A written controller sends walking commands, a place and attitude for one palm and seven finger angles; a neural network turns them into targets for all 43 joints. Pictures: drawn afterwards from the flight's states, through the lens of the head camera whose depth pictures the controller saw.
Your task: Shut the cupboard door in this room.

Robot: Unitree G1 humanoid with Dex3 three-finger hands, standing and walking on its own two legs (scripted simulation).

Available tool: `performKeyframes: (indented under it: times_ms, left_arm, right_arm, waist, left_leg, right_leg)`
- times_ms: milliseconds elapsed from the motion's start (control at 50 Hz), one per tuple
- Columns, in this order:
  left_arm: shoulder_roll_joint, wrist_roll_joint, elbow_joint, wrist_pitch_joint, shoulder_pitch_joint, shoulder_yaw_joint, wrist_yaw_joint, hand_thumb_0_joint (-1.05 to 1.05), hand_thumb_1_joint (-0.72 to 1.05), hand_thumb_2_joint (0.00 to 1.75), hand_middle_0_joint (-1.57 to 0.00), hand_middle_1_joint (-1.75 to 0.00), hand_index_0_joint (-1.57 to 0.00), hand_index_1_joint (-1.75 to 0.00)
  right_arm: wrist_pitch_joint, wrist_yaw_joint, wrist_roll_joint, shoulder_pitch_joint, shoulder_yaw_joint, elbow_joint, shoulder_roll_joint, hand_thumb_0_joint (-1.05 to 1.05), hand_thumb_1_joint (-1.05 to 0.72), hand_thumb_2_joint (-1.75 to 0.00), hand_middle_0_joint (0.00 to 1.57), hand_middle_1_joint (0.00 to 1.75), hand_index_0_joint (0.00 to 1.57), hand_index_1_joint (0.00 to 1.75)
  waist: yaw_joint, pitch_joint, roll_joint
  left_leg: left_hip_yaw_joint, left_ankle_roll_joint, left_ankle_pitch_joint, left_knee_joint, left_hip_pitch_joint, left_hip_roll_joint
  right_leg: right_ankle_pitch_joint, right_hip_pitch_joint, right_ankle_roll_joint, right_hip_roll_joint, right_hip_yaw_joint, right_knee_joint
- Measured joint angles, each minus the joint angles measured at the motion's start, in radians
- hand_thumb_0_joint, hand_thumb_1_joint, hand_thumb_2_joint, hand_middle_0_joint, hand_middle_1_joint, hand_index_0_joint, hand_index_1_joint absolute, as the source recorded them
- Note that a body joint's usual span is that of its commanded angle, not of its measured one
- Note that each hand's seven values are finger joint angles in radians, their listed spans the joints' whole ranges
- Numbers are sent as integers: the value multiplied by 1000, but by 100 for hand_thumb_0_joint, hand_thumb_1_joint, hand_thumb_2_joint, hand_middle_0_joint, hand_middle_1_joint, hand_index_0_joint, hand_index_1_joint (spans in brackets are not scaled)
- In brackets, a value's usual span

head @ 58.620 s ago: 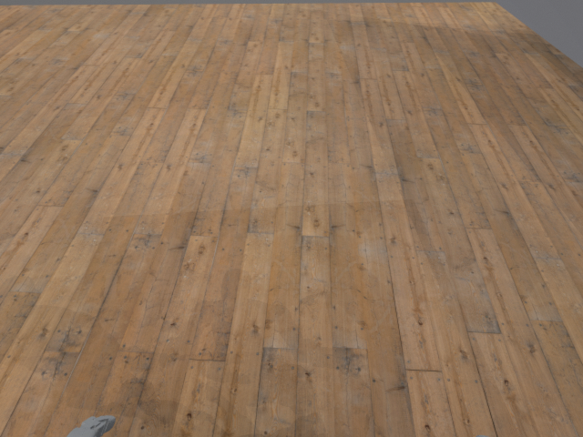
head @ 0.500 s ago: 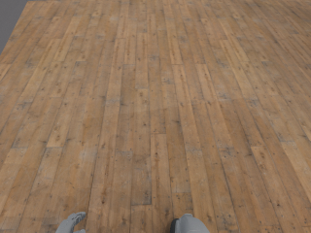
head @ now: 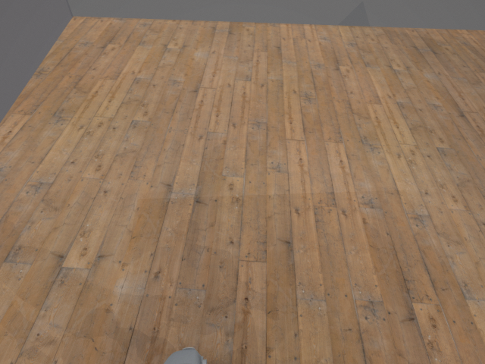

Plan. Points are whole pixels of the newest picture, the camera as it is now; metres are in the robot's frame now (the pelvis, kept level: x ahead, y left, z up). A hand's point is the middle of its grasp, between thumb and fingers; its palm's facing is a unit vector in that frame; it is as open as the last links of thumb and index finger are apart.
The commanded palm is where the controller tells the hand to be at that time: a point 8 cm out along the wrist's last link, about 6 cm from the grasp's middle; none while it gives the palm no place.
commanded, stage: walk around to get in front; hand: left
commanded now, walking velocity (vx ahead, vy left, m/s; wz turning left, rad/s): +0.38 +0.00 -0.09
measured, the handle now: out of the picture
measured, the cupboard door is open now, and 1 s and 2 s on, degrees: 78 78 78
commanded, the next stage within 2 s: walk to a spot facing it in 1.14 s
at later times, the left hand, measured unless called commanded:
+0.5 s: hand (190, 258) +0.35 +0.15 -0.16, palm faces -0.11 -0.97 -0.20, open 7.4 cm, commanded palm none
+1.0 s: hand (210, 262) +0.35 +0.10 -0.17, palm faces +0.13 -0.98 -0.14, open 7.3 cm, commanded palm none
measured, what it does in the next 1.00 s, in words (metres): walks ahead: left foot, then right foot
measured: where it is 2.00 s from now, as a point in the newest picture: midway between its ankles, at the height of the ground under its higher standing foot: (259, 248)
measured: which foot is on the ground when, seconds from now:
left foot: up 0.00-0.02, down 0.04-0.52, up 0.54-1.00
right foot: down 0.00-0.04, up 0.06-0.50, down 0.52-1.00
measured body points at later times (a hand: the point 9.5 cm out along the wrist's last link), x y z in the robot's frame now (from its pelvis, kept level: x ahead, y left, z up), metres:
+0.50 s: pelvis +0.22 -0.03 -0.01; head +0.26 -0.05 +0.44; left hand +0.36 +0.20 -0.14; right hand +0.10 -0.23 -0.16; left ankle +0.11 +0.12 -0.73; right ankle +0.32 -0.14 -0.73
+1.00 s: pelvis +0.44 -0.05 +0.00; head +0.49 -0.04 +0.45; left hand +0.35 +0.15 -0.16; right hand +0.59 -0.27 -0.14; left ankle +0.56 +0.06 -0.72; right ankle +0.33 -0.14 -0.73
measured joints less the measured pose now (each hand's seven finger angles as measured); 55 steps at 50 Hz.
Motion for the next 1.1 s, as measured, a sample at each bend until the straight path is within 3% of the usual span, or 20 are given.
performKeyframes:
  times_ms: [40, 80, 120, 180, 260, 340, 480, 520, 560, 600, 660, 780, 860, 940, 1020, 1060, 1100]
  left_arm:
    - [-6, -4, 17, 8, 37, -2, -4, 0, 92, 89, -20, -30, -20, -30]
    - [-6, -8, 35, 27, 42, -5, -11, 0, 92, 89, -20, -30, -20, -30]
    - [-4, -5, 44, 41, 32, -4, -17, 1, 92, 89, -20, -30, -20, -30]
    - [2, 3, 25, 50, -1, 1, -25, 1, 91, 89, -20, -30, -20, -30]
    - [1, 6, -26, 53, -57, 9, -29, 1, 91, 89, -20, -30, -20, -30]
    - [3, 4, -66, 57, -129, 14, -34, 1, 91, 89, -20, -30, -20, -30]
    - [10, 1, -109, 42, -244, 14, -38, 1, 91, 90, -19, -30, -20, -30]
    - [14, 4, -124, 12, -258, 12, -36, 0, 91, 89, -20, -30, -20, -30]
    - [7, -1, -127, -16, -269, 11, -27, 0, 91, 89, -20, -30, -20, -30]
    - [-5, -6, -120, -18, -259, 7, -19, 0, 91, 89, -20, -30, -20, -30]
    - [-28, -10, -100, -19, -211, 8, -2, 0, 92, 89, -20, -30, -20, -30]
    - [-16, -2, -59, -32, -94, 11, 13, -2, 95, 89, -20, -30, -20, -30]
    - [-27, -2, -23, -30, -28, -7, 10, -1, 94, 89, -20, -30, -20, -30]
    - [-43, -3, 8, -25, 26, -21, 9, 0, 92, 89, -20, -30, -20, -30]
    - [-52, -6, 40, -11, 85, -27, 7, 0, 92, 89, -20, -30, -20, -30]
    - [-60, -12, 56, 6, 104, -29, -1, 0, 91, 89, -20, -30, -20, -30]
    - [-50, -13, 61, 24, 82, -25, -5, 1, 91, 89, -20, -30, -20, -30]
  right_arm:
    - [-22, -3, -5, -15, 6, -19, -6, 2, -93, -90, 20, 30, 20, 30]
    - [-43, -13, -5, -26, 10, -28, 3, 1, -93, -90, 20, 30, 20, 30]
    - [-45, -21, 0, -10, 15, -28, 18, 1, -92, -90, 20, 30, 20, 30]
    - [-46, -32, 4, 41, 23, -1, 44, 1, -92, -90, 20, 30, 20, 30]
    - [-46, -46, 11, 119, 9, 44, 45, 0, -95, -90, 20, 30, 21, 30]
    - [-39, -39, 11, 189, 11, 84, 54, 0, -94, -90, 20, 30, 20, 30]
    - [-21, -31, 4, 277, 11, 133, 73, 1, -92, -90, 20, 30, 20, 30]
    - [-13, -26, 9, 301, 12, 149, 78, 1, -92, -90, 20, 30, 20, 30]
    - [9, -21, 18, 275, 14, 161, 73, 1, -91, -90, 20, 30, 20, 30]
    - [16, -20, 18, 242, 7, 156, 65, 1, -91, -90, 20, 30, 20, 30]
    - [15, -22, 8, 187, -1, 129, 48, 1, -91, -90, 20, 30, 20, 30]
    - [15, -14, -1, 83, -11, 59, 27, 1, -91, -90, 20, 30, 20, 30]
    - [16, -2, 1, 10, -7, 24, 18, 1, -92, -90, 19, 30, 20, 30]
    - [15, 7, 3, -59, 6, 1, 16, 1, -92, -90, 19, 30, 20, 30]
    - [-6, 3, 0, -101, 21, -27, 24, 1, -91, -90, 19, 30, 20, 30]
    - [-31, -6, -3, -102, 23, -43, 24, 1, -91, -90, 20, 30, 20, 30]
    - [-37, -15, 5, -89, 25, -39, 39, 1, -91, -90, 20, 30, 20, 30]
  waist:
    - [4, 5, -10]
    - [1, 19, -27]
    - [-1, 15, -34]
    - [-5, -1, -31]
    - [-11, -19, -24]
    - [-31, -13, -15]
    - [-83, 19, 6]
    - [-82, 22, 12]
    - [-77, 43, 23]
    - [-78, 47, 30]
    - [-72, 25, 38]
    - [-51, -22, 38]
    - [-27, -14, 33]
    - [9, 19, 24]
    - [30, 44, -3]
    - [21, 46, 5]
    - [22, 55, -15]
  left_leg:
    - [16, 28, 32, -74, 64, -20]
    - [38, 56, 22, -24, 75, -32]
    - [57, 60, -17, -37, 117, -41]
    - [68, 51, -13, -129, 196, -55]
    - [79, 49, -2, -246, 291, -72]
    - [86, 31, -17, -311, 369, -74]
    - [103, -38, -139, -268, 458, -36]
    - [93, -42, -219, -115, 423, -4]
    - [4, -13, -272, 226, 292, 0]
    - [-52, 7, -207, 491, 158, -11]
    - [-60, 9, -79, 598, 6, 6]
    - [-55, -12, 30, 476, -158, 31]
    - [-37, -14, 69, 263, -160, 29]
    - [-19, 8, 70, 92, -112, 1]
    - [19, 55, 36, -46, 3, -58]
    - [12, 91, 67, -41, 33, -64]
    - [28, 87, 5, -4, 63, -79]
  right_leg:
    - [-69, -23, 15, -24, 14, 117]
    - [-131, -130, 7, -40, 68, 414]
    - [-102, -246, 1, -50, 99, 654]
    - [-8, -379, 14, -83, 101, 766]
    - [94, -497, 39, -127, 108, 699]
    - [166, -537, 55, -149, 97, 519]
    - [173, -444, 31, -106, 43, 225]
    - [186, -382, 1, -83, 24, 165]
    - [140, -383, -39, -70, 12, 239]
    - [101, -339, -53, -60, -3, 230]
    - [102, -261, -49, -41, -20, 144]
    - [92, -127, -50, -12, -43, 3]
    - [66, -43, -35, -7, -59, -53]
    - [23, 39, -8, -11, -76, -82]
    - [-85, 68, 31, -58, -79, 32]
    - [-145, -38, 31, -82, -33, 331]
    - [-142, -178, 22, -89, 56, 639]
